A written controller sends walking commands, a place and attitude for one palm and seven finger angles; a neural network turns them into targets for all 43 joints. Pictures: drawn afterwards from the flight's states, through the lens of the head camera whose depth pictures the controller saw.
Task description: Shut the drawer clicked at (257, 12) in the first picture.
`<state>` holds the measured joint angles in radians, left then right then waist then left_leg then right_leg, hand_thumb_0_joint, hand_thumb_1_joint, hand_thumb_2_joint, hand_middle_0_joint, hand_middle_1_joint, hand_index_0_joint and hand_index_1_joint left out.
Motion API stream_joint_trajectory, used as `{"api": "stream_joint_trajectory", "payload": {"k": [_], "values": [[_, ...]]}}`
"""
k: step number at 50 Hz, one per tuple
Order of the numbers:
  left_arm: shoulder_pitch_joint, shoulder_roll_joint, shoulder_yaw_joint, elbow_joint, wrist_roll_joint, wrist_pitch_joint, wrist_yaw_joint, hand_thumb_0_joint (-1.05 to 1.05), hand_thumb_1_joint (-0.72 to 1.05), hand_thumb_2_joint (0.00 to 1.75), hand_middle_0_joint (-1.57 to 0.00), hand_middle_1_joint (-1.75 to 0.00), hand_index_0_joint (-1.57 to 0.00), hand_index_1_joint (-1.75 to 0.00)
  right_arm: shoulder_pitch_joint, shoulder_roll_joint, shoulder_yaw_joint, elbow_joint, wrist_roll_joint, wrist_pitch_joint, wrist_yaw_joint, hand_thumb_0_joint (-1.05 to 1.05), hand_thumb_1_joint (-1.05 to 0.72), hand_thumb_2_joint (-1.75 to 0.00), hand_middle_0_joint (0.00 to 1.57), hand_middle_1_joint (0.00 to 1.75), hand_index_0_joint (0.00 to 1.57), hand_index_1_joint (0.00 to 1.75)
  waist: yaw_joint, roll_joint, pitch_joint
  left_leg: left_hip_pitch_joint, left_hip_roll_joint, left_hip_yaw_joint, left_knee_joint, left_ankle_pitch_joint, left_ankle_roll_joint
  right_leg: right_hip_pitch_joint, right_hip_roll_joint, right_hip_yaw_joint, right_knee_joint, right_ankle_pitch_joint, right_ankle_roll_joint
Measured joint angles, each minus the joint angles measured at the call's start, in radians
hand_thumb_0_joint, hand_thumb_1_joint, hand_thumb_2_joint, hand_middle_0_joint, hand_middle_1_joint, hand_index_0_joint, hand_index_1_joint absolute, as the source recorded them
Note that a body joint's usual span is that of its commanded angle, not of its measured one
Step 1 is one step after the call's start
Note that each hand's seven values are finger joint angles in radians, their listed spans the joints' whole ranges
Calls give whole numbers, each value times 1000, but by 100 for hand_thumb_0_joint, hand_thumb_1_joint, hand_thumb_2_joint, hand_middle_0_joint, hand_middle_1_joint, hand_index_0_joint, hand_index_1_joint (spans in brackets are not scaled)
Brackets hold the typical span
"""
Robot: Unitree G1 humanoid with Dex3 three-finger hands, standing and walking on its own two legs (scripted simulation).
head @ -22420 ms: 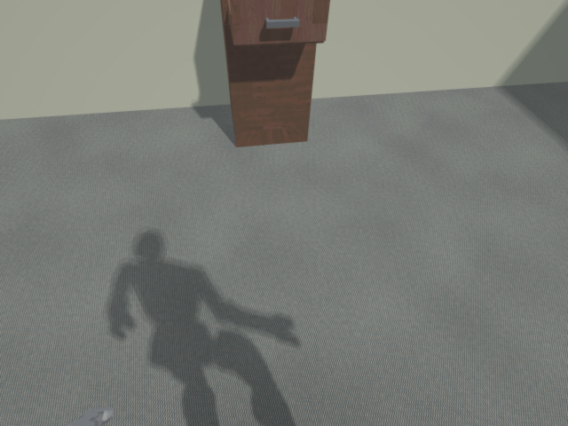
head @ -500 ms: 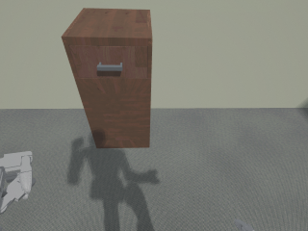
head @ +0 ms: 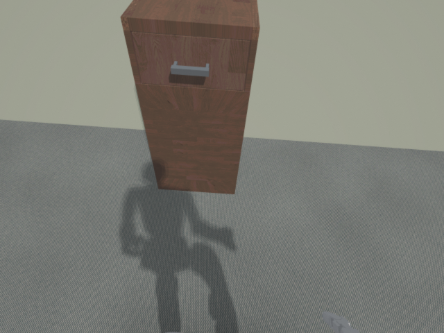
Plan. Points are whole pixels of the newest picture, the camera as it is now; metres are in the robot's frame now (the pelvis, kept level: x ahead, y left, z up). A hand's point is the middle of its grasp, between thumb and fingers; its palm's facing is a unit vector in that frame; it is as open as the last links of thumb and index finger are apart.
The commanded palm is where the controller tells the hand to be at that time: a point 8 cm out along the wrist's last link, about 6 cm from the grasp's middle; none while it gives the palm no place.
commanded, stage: let the arm hang, fingers relaxed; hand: left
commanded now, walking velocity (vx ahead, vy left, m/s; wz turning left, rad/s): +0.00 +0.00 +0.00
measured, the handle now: (190, 67) +0.89 +0.15 +0.00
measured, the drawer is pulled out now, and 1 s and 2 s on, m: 0.00 0.00 0.00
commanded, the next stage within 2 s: look to check the result in 0.84 s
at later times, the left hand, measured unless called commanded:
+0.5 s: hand out of the picture -0.04 +0.20 -0.15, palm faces +0.00 -0.98 -0.22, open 6.9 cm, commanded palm none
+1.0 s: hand out of the picture -0.05 +0.15 -0.16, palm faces +0.03 -0.99 -0.16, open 7.4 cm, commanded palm none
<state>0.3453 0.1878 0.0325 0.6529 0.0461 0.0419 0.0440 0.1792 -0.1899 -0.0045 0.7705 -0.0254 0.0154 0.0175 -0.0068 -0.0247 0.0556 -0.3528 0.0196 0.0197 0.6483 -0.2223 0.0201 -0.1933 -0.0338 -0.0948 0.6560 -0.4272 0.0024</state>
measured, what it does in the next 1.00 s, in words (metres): stands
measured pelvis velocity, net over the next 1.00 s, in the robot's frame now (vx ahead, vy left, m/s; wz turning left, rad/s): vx -0.02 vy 0.00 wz -0.01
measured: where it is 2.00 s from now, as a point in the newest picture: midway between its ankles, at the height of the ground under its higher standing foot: outside the picture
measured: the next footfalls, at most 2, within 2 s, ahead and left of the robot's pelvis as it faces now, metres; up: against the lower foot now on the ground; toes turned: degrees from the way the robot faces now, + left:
none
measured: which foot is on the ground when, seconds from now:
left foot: down 0.00-1.00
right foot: down 0.00-1.00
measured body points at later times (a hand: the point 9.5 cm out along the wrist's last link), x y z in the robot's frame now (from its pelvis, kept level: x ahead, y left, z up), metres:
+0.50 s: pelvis -0.02 +0.02 +0.02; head -0.02 +0.01 +0.47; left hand -0.04 +0.25 -0.14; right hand -0.06 -0.19 -0.15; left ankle +0.05 +0.12 -0.72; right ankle -0.04 -0.11 -0.72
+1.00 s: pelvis -0.02 +0.00 +0.02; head +0.00 -0.01 +0.47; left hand -0.05 +0.20 -0.14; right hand -0.06 -0.20 -0.15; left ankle +0.05 +0.12 -0.72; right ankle -0.04 -0.11 -0.72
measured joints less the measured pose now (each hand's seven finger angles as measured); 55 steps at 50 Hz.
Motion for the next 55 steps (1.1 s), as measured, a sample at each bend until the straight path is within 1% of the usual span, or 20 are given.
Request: {"api": "stream_joint_trajectory", "payload": {"k": [1, 2, 4, 6, 7, 9, 10, 12, 15, 18, 21, 25, 30, 37, 45, 55], "values": [[-1, 17, 6, 47, -9, 4, 1, 1, 90, 90, -115, -138, -113, -133, 9, 8, 1, 17, -2, -1, -5, 1, -91, -90, 21, 30, 20, 30, 4, -23, 9, -8, -3, -1, 16, -13, -1, -9, -2, 3, 21, -14, 4], [-2, 33, 10, 93, -15, 11, -1, 1, 90, 90, -111, -135, -110, -129, 17, 16, 4, 36, -5, 2, -9, 1, -91, -90, 21, 30, 20, 30, 11, -46, 17, -11, -8, 4, 27, -33, -2, -18, -2, 18, 43, -57, 2], [-2, 50, 11, 173, -22, 23, -9, 1, 91, 90, -104, -128, -102, -121, 34, 23, 6, 67, -9, 13, -19, 1, -91, -90, 20, 30, 20, 30, 21, -66, 26, -11, -14, 14, 13, -45, 0, -38, 2, 41, 64, -110, -6], [-5, 48, 5, 237, -24, 27, -21, 1, 91, 90, -96, -119, -94, -113, 49, 18, 1, 93, -9, 20, -30, 1, -91, -90, 20, 30, 20, 30, 24, -53, 37, -11, -18, 14, -21, -21, 3, -49, 8, 52, 45, -87, -13], [-4, 44, 1, 261, -24, 25, -27, 1, 91, 90, -92, -114, -91, -109, 56, 14, -1, 107, -7, 22, -35, 1, -91, -90, 20, 30, 20, 30, 24, -41, 42, -11, -20, 14, -37, -6, 5, -45, 10, 56, 10, -51, -14], [2, 32, -6, 304, -23, 14, -32, 1, 91, 90, -84, -104, -83, -100, 67, 7, -7, 140, 0, 29, -40, 1, -91, -90, 20, 30, 20, 30, 23, -10, 48, -5, -20, 9, -64, 16, 8, -27, 15, 57, -61, 81, -5], [9, 26, -10, 324, -22, 8, -33, 1, 91, 90, -81, -100, -79, -96, 73, 6, -10, 158, 4, 33, -40, 1, -91, -90, 20, 30, 20, 30, 21, 6, 46, 1, -19, 6, -78, 25, 8, -16, 17, 54, -86, 109, 0], [28, 16, -18, 362, -23, -3, -31, 1, 91, 90, -73, -90, -71, -88, 88, 6, -15, 190, 9, 40, -38, 1, -91, -90, 20, 30, 20, 30, 16, 29, 31, 14, -17, 4, -109, 41, 8, 3, 19, 52, -128, 117, 6], [42, 2, -27, 414, -26, -7, -25, 1, 91, 90, -61, -76, -60, -75, 107, 15, -20, 229, 11, 38, -37, 1, -91, -90, 20, 30, 20, 30, 5, 47, 12, 33, -15, 11, -140, 56, 9, 21, 21, 58, -162, 128, 5], [30, -11, -30, 450, -29, -8, -20, 1, 91, 90, -49, -63, -48, -62, 124, 29, -18, 266, 9, 28, -40, 1, -91, -90, 20, 30, 20, 30, -5, 54, 3, 54, -17, 21, -166, 66, 12, 34, 19, 68, -180, 140, 8], [5, -24, -31, 464, -30, -16, -15, 1, 91, 90, -39, -51, -38, -50, 139, 46, -13, 299, 10, 21, -42, 1, -91, -90, 20, 30, 20, 30, -8, 58, -3, 68, -21, 26, -192, 81, 14, 41, 16, 72, -194, 149, 10], [-26, -41, -29, 469, -31, -27, -9, 0, 91, 90, -29, -40, -28, -40, 152, 68, -10, 332, 9, 18, -43, 1, -91, -90, 20, 30, 20, 30, -11, 58, -10, 77, -24, 28, -214, 95, 14, 42, 12, 74, -199, 155, 10], [-52, -64, -27, 471, -31, -32, -6, 0, 91, 90, -23, -33, -23, -33, 163, 89, -14, 354, 6, 16, -45, 0, -91, -90, 20, 30, 20, 30, -19, 57, -16, 78, -24, 27, -222, 101, 11, 38, 12, 74, -196, 154, 7], [-53, -89, -22, 480, -31, -35, -4, 0, 91, 90, -21, -31, -20, -30, 170, 101, -21, 364, 6, 13, -50, 0, -91, -90, 20, 30, 20, 30, -23, 53, -15, 75, -19, 23, -219, 99, 2, 33, 18, 70, -188, 149, 1], [-27, -99, -19, 501, -32, -35, -2, 0, 91, 90, -20, -30, -20, -30, 161, 101, -26, 366, 7, 10, -54, 0, -91, -90, 20, 30, 20, 30, -18, 48, -3, 73, -9, 15, -209, 89, -10, 36, 28, 64, -185, 140, -9], [-13, -98, -21, 523, -34, -43, 2, 0, 91, 90, -20, -30, -20, -29, 134, 96, -25, 370, 11, 3, -59, 0, -91, -90, 20, 30, 20, 30, -9, 40, 6, 89, 4, 8, -203, 71, -23, 63, 42, 58, -203, 134, -21]]}}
